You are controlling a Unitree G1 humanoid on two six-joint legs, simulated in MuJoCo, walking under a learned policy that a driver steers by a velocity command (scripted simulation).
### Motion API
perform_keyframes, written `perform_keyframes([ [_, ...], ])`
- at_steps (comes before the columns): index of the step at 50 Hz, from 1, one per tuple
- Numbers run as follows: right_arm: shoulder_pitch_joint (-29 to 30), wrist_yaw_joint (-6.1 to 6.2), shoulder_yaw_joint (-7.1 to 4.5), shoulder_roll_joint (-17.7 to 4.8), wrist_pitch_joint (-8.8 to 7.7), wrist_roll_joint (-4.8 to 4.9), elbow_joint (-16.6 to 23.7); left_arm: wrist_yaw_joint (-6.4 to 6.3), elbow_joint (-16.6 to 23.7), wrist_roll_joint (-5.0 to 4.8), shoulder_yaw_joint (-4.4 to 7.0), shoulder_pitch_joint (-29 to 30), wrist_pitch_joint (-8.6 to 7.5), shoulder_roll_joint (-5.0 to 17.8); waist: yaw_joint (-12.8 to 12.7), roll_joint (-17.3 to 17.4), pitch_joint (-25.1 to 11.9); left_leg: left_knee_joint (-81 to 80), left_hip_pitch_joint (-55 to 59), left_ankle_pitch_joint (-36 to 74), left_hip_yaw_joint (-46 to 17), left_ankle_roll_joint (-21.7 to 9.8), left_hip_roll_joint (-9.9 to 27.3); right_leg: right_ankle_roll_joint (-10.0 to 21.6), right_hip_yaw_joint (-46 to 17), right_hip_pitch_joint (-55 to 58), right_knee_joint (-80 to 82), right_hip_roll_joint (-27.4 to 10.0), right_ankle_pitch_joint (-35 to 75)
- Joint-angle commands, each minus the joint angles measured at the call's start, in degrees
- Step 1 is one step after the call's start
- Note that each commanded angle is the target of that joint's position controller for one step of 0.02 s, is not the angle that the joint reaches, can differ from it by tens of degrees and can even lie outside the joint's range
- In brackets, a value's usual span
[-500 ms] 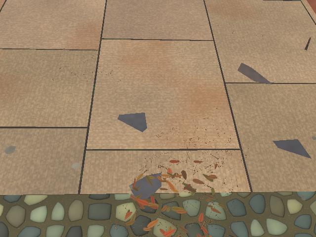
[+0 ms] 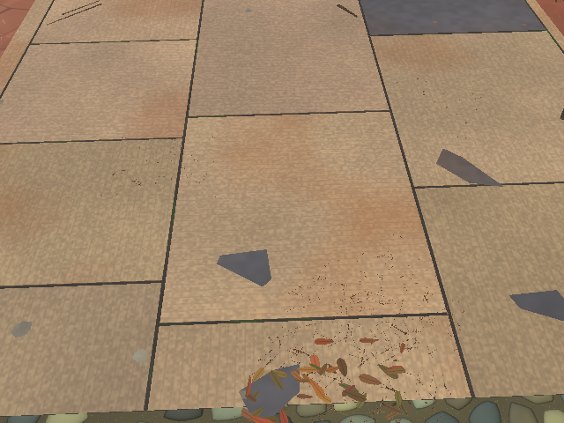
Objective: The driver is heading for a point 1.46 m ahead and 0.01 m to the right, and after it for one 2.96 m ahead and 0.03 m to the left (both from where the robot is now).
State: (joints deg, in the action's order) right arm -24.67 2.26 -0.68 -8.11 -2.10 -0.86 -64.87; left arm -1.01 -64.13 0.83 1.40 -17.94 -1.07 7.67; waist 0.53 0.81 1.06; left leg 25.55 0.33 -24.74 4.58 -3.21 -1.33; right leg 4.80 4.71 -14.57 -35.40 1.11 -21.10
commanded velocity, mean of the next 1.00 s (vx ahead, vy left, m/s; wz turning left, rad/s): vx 0.44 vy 0.00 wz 0.00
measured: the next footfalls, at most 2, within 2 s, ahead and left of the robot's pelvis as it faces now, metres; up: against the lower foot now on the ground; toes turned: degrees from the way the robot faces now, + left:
right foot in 0.14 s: +0.14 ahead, -0.11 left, +0.00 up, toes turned -4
left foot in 0.68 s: +0.49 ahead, +0.04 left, +0.00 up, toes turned +5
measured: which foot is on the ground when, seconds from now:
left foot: down 0.00-0.18, up 0.20-0.66, down 0.68-1.00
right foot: up 0.00-0.12, down 0.14-0.70, up 0.72-1.00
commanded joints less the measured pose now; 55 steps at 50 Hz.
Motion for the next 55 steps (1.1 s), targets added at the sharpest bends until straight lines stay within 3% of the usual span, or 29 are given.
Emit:
perform_keyframes([
  [1,-11.0,-0.04,-1.89,-7.6,-0.77,-0.45,-1.6,1.02,7.1,0.69,0.83,9.2,-2.24,3.5,3.7,7.0,15.9,-13.9,2.4,5.1,-22.3,-12.2,21.3,1.0,1.3,-23.9,-6.0,-2.3,-4.6],
  [3,-12.1,-0.34,-2.22,-8.2,-1.44,-1.35,-1.9,1.50,8.7,-0.04,1.59,9.8,-3.14,4.8,3.8,5.9,14.0,-12.0,7.4,16.9,-20.8,-12.4,22.1,1.1,0.3,-27.1,-8.8,-3.4,-6.3],
  [5,-9.4,-0.71,-2.37,-8.7,-1.72,-1.21,-1.1,1.93,9.4,-0.87,1.98,8.0,-3.52,4.5,1.6,5.1,12.4,-10.6,4.9,20.8,-16.6,-10.3,20.1,1.2,0.9,-21.8,-6.3,-2.8,-2.6],
  [6,-5.4,-0.94,-2.30,-8.9,-1.83,-0.71,0.0,2.13,8.4,-1.09,2.09,3.6,-3.58,3.7,-1.8,4.6,11.0,-8.0,-1.6,24.6,-12.1,-8.3,17.4,1.6,2.5,-11.7,-2.0,-0.9,1.6],
  [7,-1.0,-1.29,-2.11,-8.9,-2.05,-0.05,1.1,2.19,5.2,-1.23,2.59,-5.6,-3.57,3.1,-6.9,2.8,7.9,-1.2,-11.2,32.8,-6.4,-5.9,13.1,2.4,4.4,5.2,2.9,2.6,6.0],
  [8,0.4,-1.69,-1.78,-8.3,-2.51,0.14,1.9,1.79,1.6,-0.48,4.34,-16.6,-3.48,6.8,-11.7,-3.3,2.9,13.2,-20.7,36.3,-1.0,-3.2,8.1,4.2,-2.4,20.6,6.2,-0.2,4.2],
  [9,0.0,-2.01,-1.09,-5.6,-2.76,0.72,4.8,1.25,1.2,0.76,5.87,-24.9,-3.43,13.5,-13.6,-16.6,-2.5,37.6,-31.3,14.2,4.1,0.2,-0.5,9.4,-31.9,26.8,20.7,-17.9,-9.6],
  [10,2.4,-2.31,-1.72,-6.5,-2.69,-0.35,6.0,1.25,1.1,0.26,4.93,-20.2,-2.57,11.9,-9.2,-12.7,-1.5,47.6,-35.1,-2.3,-4.9,-1.5,-0.9,11.2,-43.8,21.9,26.9,-22.3,-6.5],
  [11,3.7,-2.57,-1.55,-5.2,-2.44,-0.53,7.0,1.13,3.2,0.15,4.40,-12.6,-2.33,11.2,-5.1,-6.5,3.8,50.7,-37.1,1.3,-6.6,-2.6,2.8,10.6,-37.0,15.7,25.2,-22.4,-7.1],
  [12,4.5,-2.84,-1.40,-4.5,-2.61,-0.36,7.1,1.24,4.5,-0.01,3.62,-8.0,-2.60,9.0,-3.5,-1.5,6.1,48.6,-36.6,6.0,-6.7,-2.9,5.0,9.5,-30.5,11.0,26.0,-20.3,-3.3],
  [13,3.5,-2.91,-1.59,-3.9,-2.52,-0.27,6.9,1.27,5.0,-0.04,2.92,-5.5,-2.99,7.7,-1.2,-0.4,6.8,45.1,-34.6,8.4,-6.3,-2.9,6.3,7.6,-25.2,8.0,27.0,-17.5,0.0],
  [15,0.8,-3.27,-1.78,-3.3,-1.27,-0.93,6.2,0.88,4.6,-0.07,1.78,-5.3,-3.88,5.7,1.0,-2.2,6.0,41.0,-31.2,10.5,-5.3,-1.7,6.8,5.6,-17.4,6.4,27.7,-14.0,9.5],
  [17,2.5,-3.60,-2.27,-4.1,-0.31,-0.79,7.0,0.52,3.4,-0.14,1.47,-8.4,-4.61,6.3,1.4,-2.9,6.1,38.7,-33.5,12.4,-3.6,-0.9,6.4,5.4,-13.2,8.4,27.8,-12.7,18.7],
  [19,7.5,-3.83,-2.45,-4.4,0.18,-0.72,8.7,0.47,2.8,-0.15,1.27,-10.7,-4.86,7.0,0.7,-3.5,6.6,35.4,-37.4,15.2,-2.3,-0.2,6.5,5.2,-10.5,10.4,28.3,-12.0,24.1],
  [24,22.0,-4.21,-2.06,-3.9,0.00,-0.21,13.9,0.42,2.4,-0.09,0.44,-13.6,-5.10,6.2,-2.0,-4.9,8.3,19.6,-39.2,22.1,0.9,1.1,5.0,4.9,-6.5,12.6,28.7,-10.7,34.1],
  [28,27.3,-4.13,-1.84,-4.1,-0.41,-0.01,16.1,-0.15,1.7,0.06,0.55,-15.2,-5.37,7.1,-2.8,-5.4,8.3,10.1,-36.0,23.6,2.4,-0.8,3.1,5.1,-5.3,17.4,27.6,-12.2,41.2],
  [31,23.6,-3.42,-2.59,-5.7,-1.05,-0.11,15.7,-0.48,1.9,0.41,0.93,-12.7,-5.55,8.7,0.0,-5.9,5.1,7.2,-28.8,18.7,3.3,-4.1,0.2,4.7,-3.8,21.8,20.4,-13.3,59.5],
  [33,11.0,-2.52,-3.95,-7.9,-1.70,-0.13,11.7,-0.56,2.1,0.84,1.37,-11.1,-5.06,10.0,5.2,-6.1,-1.9,4.5,-16.4,15.4,3.5,-6.4,-2.7,3.9,-3.0,22.5,5.1,-12.7,67.3],
  [34,2.0,-2.05,-4.81,-9.5,-2.17,-0.90,8.9,-0.32,2.5,0.31,1.39,-10.0,-4.86,10.2,9.1,-4.7,-6.2,1.0,-3.8,16.8,0.8,-7.8,-0.1,3.2,-1.8,15.4,-7.1,-10.8,58.1],
  [35,-6.1,-1.59,-6.33,-14.9,-2.32,-2.42,7.6,0.31,4.4,-1.07,0.46,-12.0,-4.77,6.2,9.9,3.0,-13.5,-0.7,11.6,7.0,-18.1,-12.2,15.0,1.8,0.7,0.0,-27.5,-5.7,34.0],
  [36,-4.0,-2.51,-6.71,-15.9,-1.60,-1.47,8.0,1.00,4.6,-1.99,0.93,-15.8,-4.69,5.1,6.1,10.7,-17.7,-10.5,17.8,2.3,-45.7,-18.8,25.6,0.8,-3.4,-15.6,-45.0,4.6,-7.1],
  [37,3.7,-2.95,-6.21,-14.3,-1.46,0.01,9.0,0.82,6.1,-0.77,1.67,-10.1,-4.43,8.4,3.7,3.6,-9.8,-12.8,10.2,-2.9,-39.9,-16.8,23.1,1.9,-8.2,-20.6,-46.2,-0.2,-2.1],
  [38,8.1,-3.15,-5.01,-10.1,-1.80,0.33,9.7,1.09,7.6,-0.32,1.77,-5.3,-4.71,8.5,2.8,0.3,-3.1,-14.7,1.8,-1.3,-32.1,-15.0,21.4,2.0,-7.9,-21.2,-43.3,-2.6,2.4],
  [39,9.7,-3.18,-4.08,-7.2,-2.31,0.02,9.4,1.25,7.7,-0.23,1.72,-4.1,-4.71,7.2,0.7,-2.1,1.1,-16.8,-5.0,4.4,-26.1,-12.6,18.8,2.0,-7.7,-18.9,-38.9,-4.6,4.6],
  [41,8.2,-2.48,-2.90,-4.6,-3.34,-0.05,7.6,1.77,7.2,1.23,1.53,-5.8,-3.24,4.8,-2.2,-0.5,2.2,-18.0,-11.3,13.2,-17.9,-9.5,14.5,0.8,-7.5,-13.4,-33.2,-6.4,6.0],
  [43,4.9,-2.18,-2.92,-6.2,-4.20,0.03,6.4,2.26,7.7,1.43,1.56,-5.2,-2.19,4.4,-2.8,0.4,2.3,-18.4,-11.9,19.7,-14.3,-9.5,13.3,-0.3,-6.2,-13.8,-30.6,-6.7,7.0],
  [45,2.9,-2.21,-3.09,-8.0,-4.46,0.14,5.9,2.57,9.7,1.38,1.65,-0.3,-1.51,5.2,-2.5,1.0,3.8,-20.0,-11.3,21.0,-11.8,-9.5,12.6,-1.5,-4.9,-18.1,-26.9,-7.7,10.4],
  [50,-2.4,-2.37,-2.42,-7.6,-4.32,0.32,5.3,2.91,14.3,0.57,1.37,12.7,-1.44,5.8,0.7,1.9,5.5,-20.4,-6.0,30.2,-7.6,-7.7,10.5,-3.5,-1.9,-23.5,-12.0,-7.6,19.9],
  [55,-7.2,-1.86,-2.18,-7.9,-4.28,-0.03,4.0,2.89,17.0,0.29,0.84,20.6,-1.92,5.4,3.2,3.3,5.5,-17.7,2.6,38.4,-5.8,-7.6,11.7,-2.3,0.3,-23.0,-1.3,-5.0,21.8],
])
Keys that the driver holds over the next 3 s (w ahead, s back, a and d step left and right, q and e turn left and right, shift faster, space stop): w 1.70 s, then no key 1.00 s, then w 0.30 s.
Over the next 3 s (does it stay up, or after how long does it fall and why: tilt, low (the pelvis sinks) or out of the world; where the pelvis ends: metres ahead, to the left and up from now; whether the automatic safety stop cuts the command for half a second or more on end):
stays up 1.11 -0.05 0.01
